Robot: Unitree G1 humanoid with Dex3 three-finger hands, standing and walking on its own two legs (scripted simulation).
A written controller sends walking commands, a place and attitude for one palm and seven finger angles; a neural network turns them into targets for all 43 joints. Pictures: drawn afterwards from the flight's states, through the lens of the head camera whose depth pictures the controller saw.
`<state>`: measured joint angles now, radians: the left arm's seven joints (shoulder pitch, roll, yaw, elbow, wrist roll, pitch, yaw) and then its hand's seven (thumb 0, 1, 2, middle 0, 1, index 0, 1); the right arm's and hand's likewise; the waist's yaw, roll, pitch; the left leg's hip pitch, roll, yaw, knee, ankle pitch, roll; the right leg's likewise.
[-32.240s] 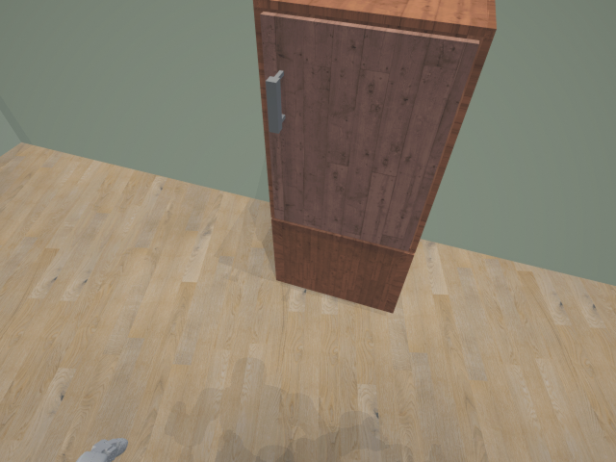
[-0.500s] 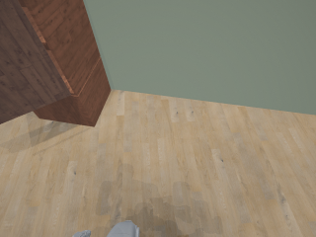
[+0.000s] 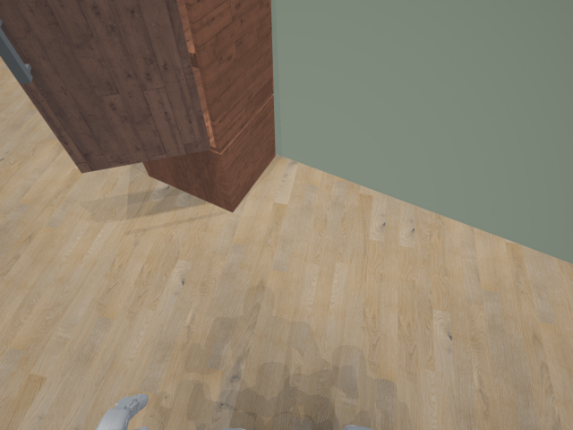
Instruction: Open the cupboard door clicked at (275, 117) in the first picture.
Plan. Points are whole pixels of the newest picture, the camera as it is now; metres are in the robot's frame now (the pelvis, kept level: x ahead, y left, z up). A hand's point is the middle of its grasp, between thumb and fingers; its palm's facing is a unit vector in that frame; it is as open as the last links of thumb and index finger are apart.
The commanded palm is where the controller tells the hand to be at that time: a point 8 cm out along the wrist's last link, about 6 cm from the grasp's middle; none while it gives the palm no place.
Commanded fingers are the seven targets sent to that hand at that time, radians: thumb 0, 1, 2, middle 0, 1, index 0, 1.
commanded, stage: turn to face it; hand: left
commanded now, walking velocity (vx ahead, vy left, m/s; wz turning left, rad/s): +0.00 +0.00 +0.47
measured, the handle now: (11, 51) +0.84 +0.66 +0.04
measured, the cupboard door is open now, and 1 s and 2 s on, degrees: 43 43 43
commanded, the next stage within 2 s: take the last steps up to it in 0.30 s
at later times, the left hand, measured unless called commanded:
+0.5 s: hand out of the picture -0.03 +0.20 -0.19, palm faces +0.29 -0.93 -0.22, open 7.4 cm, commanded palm none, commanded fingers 0.00 0.90 0.90 -0.20 -0.30 -0.20 -0.30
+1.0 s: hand out of the picture +0.03 +0.17 -0.15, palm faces +0.38 -0.90 -0.23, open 7.4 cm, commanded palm none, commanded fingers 0.00 0.90 0.90 -0.20 -0.30 -0.20 -0.30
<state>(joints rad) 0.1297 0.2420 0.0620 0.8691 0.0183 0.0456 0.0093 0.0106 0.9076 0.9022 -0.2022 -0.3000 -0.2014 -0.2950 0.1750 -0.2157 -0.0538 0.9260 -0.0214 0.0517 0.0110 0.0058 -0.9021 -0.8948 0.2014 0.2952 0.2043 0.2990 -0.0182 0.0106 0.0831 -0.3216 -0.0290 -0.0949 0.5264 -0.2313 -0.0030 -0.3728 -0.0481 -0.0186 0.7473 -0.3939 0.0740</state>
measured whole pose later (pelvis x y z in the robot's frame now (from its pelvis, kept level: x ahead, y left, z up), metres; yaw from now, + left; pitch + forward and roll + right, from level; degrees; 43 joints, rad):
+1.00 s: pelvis +0.08 +0.00 +0.01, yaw +20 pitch -1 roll +2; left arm 0.31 0.13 0.04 1.02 0.02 -0.05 0.01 0.01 0.91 0.90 -0.20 -0.30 -0.20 -0.30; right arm 0.28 -0.22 -0.06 1.06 -0.02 0.05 0.03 0.01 -0.91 -0.90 0.20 0.29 0.20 0.30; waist -0.01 0.02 0.04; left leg -0.53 0.03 0.01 1.09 -0.23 -0.02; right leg -0.14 -0.09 -0.15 0.43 -0.27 -0.01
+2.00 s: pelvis +0.37 +0.21 +0.01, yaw +18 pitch +1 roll +1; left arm 0.28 0.17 0.04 1.06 0.02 -0.06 0.01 0.00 0.95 0.90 -0.21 -0.30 -0.21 -0.30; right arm 0.21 -0.17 -0.04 1.07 -0.01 0.00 0.01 0.01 -0.92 -0.90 0.20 0.29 0.20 0.30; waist 0.00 0.00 0.07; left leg -0.47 0.07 0.05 0.78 -0.27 -0.04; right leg -0.12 -0.02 -0.12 0.35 -0.25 -0.03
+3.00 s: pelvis +0.38 +0.21 +0.00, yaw +16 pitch +0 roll +0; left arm 0.25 0.17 0.03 1.11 0.01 0.03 0.03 0.01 0.91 0.90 -0.20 -0.30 -0.20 -0.30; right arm 0.23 -0.15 -0.01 1.09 -0.01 0.01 -0.03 0.01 -0.91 -0.90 0.20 0.29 0.20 0.30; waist 0.03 -0.04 0.06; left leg -0.20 -0.02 0.06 0.48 -0.29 0.03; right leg -0.16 -0.08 -0.06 0.49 -0.32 0.04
